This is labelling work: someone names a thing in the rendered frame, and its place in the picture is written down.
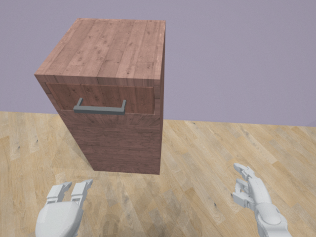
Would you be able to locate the left robot hand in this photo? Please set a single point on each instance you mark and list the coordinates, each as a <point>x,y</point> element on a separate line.
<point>62,218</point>

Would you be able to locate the robot right forearm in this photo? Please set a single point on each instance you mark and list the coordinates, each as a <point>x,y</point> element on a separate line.
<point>270,222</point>

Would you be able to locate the handle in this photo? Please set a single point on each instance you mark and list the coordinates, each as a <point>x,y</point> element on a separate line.
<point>99,110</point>

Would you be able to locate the drawer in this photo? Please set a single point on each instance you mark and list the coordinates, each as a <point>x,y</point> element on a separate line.
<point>139,99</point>

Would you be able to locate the cabinet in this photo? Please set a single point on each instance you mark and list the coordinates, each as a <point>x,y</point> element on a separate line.
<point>112,52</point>

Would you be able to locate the right robot hand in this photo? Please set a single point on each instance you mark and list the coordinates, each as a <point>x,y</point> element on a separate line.
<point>255,192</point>

